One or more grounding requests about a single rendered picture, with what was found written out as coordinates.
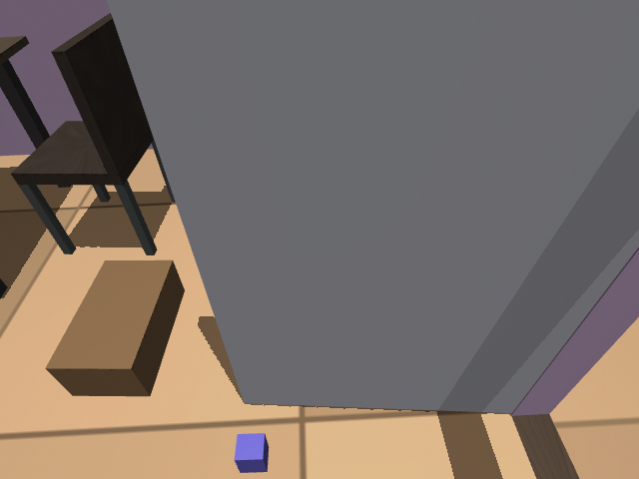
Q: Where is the chair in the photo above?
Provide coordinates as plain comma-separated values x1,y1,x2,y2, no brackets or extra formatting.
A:
11,13,175,255

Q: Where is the table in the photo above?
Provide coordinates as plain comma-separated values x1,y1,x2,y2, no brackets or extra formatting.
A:
0,36,71,298

